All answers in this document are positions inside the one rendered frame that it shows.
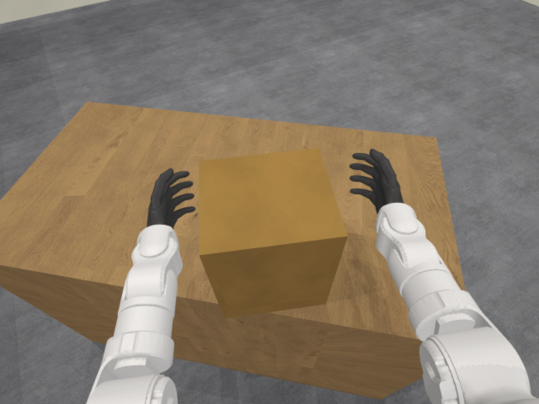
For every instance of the carton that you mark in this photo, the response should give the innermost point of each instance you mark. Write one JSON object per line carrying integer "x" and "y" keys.
{"x": 270, "y": 232}

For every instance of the robot right forearm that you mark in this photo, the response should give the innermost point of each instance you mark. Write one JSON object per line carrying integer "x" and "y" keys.
{"x": 435, "y": 302}

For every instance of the robot right hand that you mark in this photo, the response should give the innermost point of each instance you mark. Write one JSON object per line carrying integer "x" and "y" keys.
{"x": 386, "y": 189}

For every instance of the robot left forearm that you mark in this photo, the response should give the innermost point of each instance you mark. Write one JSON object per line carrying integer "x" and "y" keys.
{"x": 142, "y": 343}

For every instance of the robot left hand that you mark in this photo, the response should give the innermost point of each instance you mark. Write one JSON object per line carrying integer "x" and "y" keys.
{"x": 161, "y": 208}

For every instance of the robot left upper arm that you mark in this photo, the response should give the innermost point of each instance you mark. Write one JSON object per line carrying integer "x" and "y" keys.
{"x": 146, "y": 389}

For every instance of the pedestal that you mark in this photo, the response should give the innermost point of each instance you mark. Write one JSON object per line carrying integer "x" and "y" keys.
{"x": 69, "y": 225}

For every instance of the robot right upper arm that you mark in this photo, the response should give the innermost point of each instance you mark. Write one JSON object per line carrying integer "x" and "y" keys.
{"x": 473, "y": 366}

